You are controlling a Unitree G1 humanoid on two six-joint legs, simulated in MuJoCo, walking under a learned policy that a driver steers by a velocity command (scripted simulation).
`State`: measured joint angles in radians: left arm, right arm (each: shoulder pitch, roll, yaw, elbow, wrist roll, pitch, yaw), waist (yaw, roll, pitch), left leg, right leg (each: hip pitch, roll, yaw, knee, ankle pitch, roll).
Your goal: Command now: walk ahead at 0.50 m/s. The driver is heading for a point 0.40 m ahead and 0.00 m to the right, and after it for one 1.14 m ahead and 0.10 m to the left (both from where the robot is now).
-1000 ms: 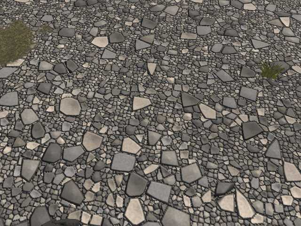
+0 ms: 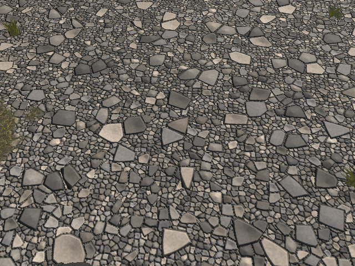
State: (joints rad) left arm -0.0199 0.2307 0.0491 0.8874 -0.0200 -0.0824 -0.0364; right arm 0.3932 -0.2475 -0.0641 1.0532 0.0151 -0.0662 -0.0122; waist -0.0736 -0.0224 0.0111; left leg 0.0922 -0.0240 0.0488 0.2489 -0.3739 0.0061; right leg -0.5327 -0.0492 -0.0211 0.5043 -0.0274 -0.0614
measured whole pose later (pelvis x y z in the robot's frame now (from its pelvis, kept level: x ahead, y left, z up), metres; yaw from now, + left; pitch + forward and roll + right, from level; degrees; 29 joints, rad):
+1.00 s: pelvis +0.55 +0.02 +0.02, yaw +0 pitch +2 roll +2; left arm 0.04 0.25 0.07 0.92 -0.01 -0.07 -0.01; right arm 0.36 -0.24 -0.05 1.02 0.01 -0.09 0.00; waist -0.07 -0.04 0.00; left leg 0.01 -0.06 0.06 0.20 -0.24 0.05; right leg -0.66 -0.11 0.02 0.61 0.08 -0.01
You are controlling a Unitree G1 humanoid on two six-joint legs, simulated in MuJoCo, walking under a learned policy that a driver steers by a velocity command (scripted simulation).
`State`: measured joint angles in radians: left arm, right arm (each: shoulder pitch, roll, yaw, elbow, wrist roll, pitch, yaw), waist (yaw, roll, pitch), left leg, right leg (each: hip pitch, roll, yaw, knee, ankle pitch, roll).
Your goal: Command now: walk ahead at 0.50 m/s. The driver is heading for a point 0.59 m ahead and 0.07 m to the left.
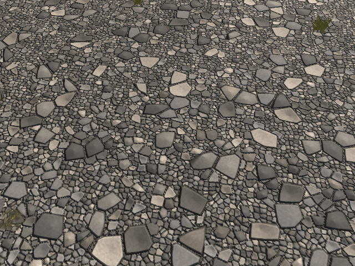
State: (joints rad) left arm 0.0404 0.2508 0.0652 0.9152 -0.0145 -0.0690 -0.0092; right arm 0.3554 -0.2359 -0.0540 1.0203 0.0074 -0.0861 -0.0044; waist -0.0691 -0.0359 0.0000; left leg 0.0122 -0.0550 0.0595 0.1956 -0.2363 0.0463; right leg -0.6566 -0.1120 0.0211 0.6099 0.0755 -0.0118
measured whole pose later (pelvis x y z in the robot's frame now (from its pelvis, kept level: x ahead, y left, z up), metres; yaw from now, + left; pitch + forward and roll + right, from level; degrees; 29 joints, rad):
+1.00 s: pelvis +0.51 +0.03 +0.00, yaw +17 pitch +2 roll +1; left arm 0.10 0.28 0.07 0.91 0.00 -0.04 0.04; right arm 0.16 -0.23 -0.05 0.88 -0.02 -0.04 0.00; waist -0.01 -0.04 0.05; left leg -0.23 -0.08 0.03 0.35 -0.15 0.09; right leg -0.58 -0.11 0.05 0.82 -0.21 0.05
